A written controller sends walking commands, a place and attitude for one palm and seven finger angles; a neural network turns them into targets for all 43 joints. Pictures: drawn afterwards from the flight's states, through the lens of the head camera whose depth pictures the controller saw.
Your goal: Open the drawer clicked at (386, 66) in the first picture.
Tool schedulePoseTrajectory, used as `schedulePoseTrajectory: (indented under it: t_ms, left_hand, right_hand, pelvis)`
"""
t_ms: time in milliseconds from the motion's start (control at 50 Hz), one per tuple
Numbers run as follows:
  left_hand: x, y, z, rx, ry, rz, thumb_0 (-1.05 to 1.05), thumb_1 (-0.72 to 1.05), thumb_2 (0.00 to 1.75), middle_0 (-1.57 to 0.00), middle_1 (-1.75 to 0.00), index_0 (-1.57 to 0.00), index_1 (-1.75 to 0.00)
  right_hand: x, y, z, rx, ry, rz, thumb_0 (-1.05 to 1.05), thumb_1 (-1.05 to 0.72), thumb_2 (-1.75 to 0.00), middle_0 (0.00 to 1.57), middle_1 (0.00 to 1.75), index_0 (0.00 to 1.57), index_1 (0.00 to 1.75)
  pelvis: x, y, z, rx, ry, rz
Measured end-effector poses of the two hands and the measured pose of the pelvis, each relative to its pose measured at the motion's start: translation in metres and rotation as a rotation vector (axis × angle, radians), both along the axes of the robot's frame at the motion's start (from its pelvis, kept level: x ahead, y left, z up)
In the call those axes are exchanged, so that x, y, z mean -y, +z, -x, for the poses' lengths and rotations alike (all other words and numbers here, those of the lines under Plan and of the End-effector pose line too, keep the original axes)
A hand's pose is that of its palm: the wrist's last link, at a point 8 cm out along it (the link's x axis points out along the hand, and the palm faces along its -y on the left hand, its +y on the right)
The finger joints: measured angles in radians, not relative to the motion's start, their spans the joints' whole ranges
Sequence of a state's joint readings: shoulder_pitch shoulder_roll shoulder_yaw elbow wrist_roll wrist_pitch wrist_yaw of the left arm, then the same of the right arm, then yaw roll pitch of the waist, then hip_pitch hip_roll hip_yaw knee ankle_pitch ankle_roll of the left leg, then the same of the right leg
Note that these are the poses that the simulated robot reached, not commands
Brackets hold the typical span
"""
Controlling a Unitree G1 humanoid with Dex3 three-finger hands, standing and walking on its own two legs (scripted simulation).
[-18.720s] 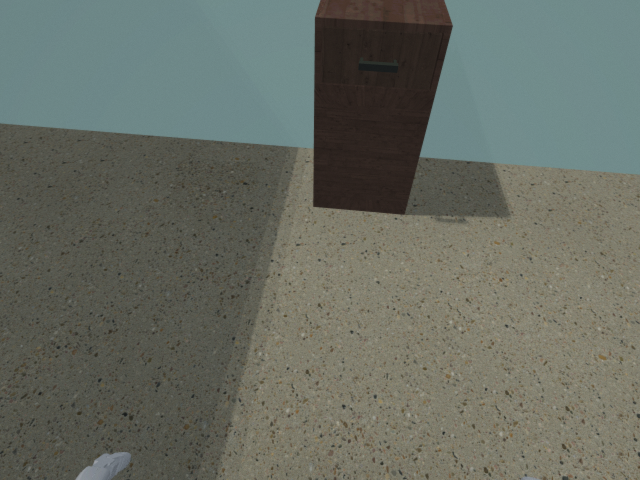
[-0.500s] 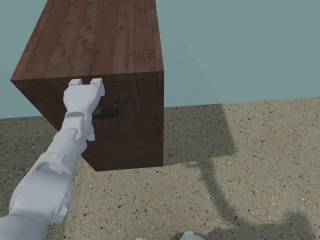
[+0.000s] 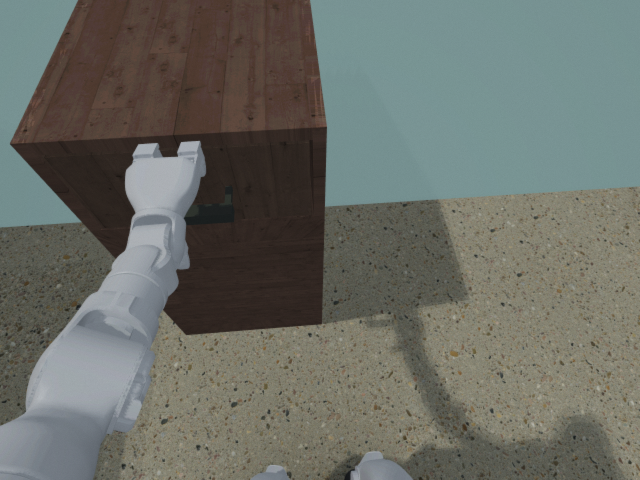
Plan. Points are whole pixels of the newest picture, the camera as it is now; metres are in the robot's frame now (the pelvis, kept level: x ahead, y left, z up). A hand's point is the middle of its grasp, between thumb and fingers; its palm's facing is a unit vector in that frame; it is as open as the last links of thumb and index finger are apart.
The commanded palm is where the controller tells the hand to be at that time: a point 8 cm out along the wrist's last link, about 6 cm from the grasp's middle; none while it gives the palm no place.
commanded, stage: lower the fingers behind the handle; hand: left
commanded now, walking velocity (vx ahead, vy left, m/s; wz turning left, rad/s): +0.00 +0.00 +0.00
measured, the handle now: (193, 204) +0.52 +0.19 -0.03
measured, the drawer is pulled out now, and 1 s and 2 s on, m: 0.00 0.00 0.00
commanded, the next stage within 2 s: close the thumb around the handle in 1.22 s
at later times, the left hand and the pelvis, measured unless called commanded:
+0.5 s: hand (179, 209) +0.48 +0.19 +0.01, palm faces +0.04 +0.05 -1.00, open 13.7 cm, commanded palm +0.47 +0.17 +0.03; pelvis -0.04 +0.00 -0.03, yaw +0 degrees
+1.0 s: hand (201, 240) +0.46 +0.18 -0.05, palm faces -0.14 +0.01 -0.99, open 13.9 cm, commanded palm +0.47 +0.17 +0.01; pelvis -0.06 +0.00 -0.06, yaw -1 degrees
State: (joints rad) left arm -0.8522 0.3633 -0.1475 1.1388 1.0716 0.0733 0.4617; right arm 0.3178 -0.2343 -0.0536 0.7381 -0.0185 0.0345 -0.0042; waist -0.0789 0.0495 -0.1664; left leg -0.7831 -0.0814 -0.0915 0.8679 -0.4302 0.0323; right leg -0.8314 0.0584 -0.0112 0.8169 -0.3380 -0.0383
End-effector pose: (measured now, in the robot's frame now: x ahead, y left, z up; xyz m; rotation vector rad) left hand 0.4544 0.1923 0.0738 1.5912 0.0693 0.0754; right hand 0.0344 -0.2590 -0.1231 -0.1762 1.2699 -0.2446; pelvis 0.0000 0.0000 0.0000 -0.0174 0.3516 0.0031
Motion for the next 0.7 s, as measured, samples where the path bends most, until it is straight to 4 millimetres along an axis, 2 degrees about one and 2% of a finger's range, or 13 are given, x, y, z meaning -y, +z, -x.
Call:
schedulePoseTrajectory:
  t_ms: [400,700]
  left_hand:
    - [0.004,-0.005,0.001,0.029,0.024,-0.027,0.00,-0.49,0.30,-0.32,-1.21,-0.30,-1.33]
    - [0.006,-0.008,0.002,0.030,0.045,-0.038,0.00,-0.49,0.30,-0.32,-1.20,-0.25,-1.38]
  right_hand:
    - [0.002,-0.013,0.046,-0.025,-0.006,0.022,0.01,-0.91,-0.90,0.20,0.30,0.21,0.30]
    - [0.006,-0.026,0.067,-0.002,-0.008,0.050,0.01,-0.91,-0.90,0.20,0.30,0.21,0.30]
  pelvis:
    - [-0.001,-0.019,0.028,-0.037,-0.002,-0.001]
    - [0.002,-0.037,0.051,-0.060,-0.005,-0.003]
